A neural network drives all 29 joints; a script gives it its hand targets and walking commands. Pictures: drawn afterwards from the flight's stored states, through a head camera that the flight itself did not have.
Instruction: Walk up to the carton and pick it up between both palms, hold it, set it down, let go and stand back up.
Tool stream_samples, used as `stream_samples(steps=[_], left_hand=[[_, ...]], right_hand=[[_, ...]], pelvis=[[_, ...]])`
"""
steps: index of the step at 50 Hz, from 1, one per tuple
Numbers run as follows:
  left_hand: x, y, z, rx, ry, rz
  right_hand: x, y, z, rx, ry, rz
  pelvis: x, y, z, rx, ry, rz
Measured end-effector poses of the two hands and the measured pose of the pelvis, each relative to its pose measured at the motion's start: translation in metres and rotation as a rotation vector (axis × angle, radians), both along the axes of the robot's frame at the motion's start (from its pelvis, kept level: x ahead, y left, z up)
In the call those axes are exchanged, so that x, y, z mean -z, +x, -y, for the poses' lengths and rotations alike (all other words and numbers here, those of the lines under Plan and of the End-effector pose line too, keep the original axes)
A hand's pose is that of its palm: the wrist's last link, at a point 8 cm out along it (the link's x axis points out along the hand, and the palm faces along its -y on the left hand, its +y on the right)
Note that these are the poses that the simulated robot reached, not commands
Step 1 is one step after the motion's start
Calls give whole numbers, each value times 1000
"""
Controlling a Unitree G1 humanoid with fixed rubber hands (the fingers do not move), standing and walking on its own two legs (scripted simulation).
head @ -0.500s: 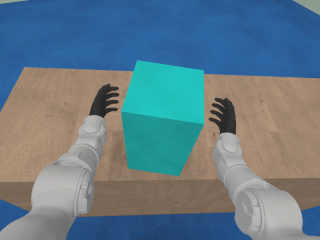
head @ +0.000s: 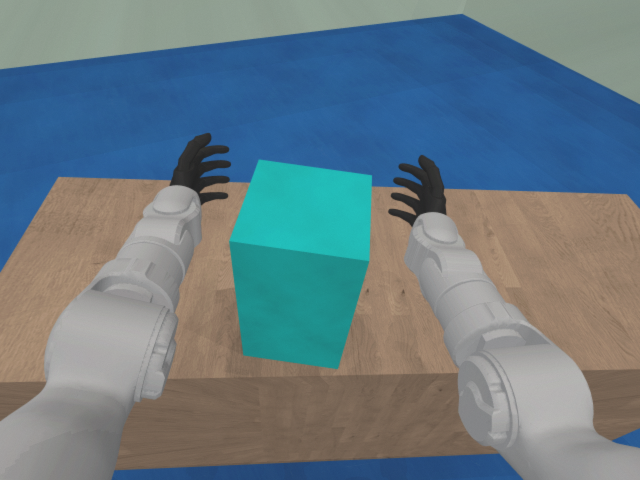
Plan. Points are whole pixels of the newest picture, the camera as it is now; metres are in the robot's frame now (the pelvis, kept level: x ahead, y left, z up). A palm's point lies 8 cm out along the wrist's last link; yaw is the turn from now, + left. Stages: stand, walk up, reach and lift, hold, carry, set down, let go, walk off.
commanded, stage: set down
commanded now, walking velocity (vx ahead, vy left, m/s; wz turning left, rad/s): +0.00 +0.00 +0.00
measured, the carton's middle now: (301, 273) +0.46 +0.01 -0.02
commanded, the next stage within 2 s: none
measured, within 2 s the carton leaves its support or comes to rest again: neither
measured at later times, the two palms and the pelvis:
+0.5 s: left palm (193, 204) +0.46 +0.15 +0.12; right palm (440, 240) +0.40 -0.16 +0.12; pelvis +0.00 -0.02 +0.01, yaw +0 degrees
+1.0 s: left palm (152, 279) +0.38 +0.20 +0.07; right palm (432, 305) +0.34 -0.14 +0.07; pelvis +0.00 +0.00 +0.01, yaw +0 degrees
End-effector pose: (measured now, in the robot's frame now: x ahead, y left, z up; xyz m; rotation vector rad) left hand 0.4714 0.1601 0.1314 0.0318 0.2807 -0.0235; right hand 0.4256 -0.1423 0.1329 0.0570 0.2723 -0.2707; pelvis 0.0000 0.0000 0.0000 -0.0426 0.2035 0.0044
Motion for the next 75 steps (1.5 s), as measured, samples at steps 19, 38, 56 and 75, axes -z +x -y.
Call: stream_samples(steps=[19, 38, 56, 75], left_hand=[[-14, 2, 7, 19, -6, -27], [39, -52, -24, 1, -33, -47], [84, -122, -36, 6, -31, -61], [127, -165, -53, -17, -19, -41]], right_hand=[[-5, -12, 27, 32, 13, -20], [36, -54, 1, 36, 29, 12], [90, -118, 3, 56, 35, -15], [121, -139, -7, 19, 7, -7]], pelvis=[[-11, 2, 21, -3, 26, 70], [-13, 7, 7, 10, 6, 158], [-11, 1, 2, 0, 5, 245], [-3, 1, 12, -18, 8, 199]])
